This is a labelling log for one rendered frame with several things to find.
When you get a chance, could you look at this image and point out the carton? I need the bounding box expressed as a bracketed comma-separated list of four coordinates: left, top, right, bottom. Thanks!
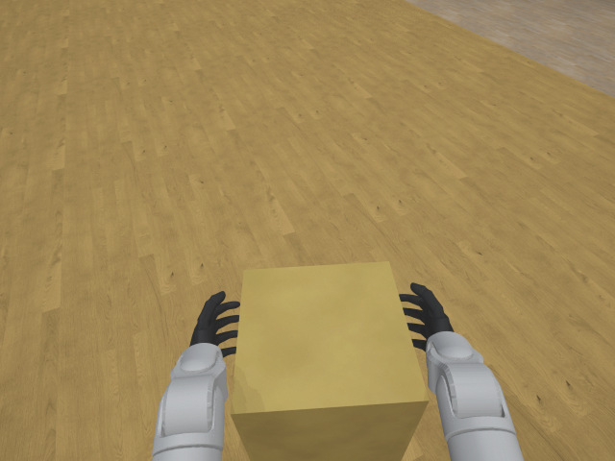
[231, 261, 430, 461]

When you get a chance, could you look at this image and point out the robot left forearm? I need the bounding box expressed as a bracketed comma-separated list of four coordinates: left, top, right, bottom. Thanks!
[152, 343, 228, 461]

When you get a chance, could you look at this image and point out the robot left hand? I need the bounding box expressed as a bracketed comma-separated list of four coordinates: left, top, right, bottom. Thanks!
[190, 291, 240, 357]

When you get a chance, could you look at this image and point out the robot right forearm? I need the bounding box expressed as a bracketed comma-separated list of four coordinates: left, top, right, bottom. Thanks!
[426, 331, 525, 461]

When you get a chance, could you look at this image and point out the robot right hand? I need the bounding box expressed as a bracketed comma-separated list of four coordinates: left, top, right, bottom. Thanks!
[399, 282, 454, 352]

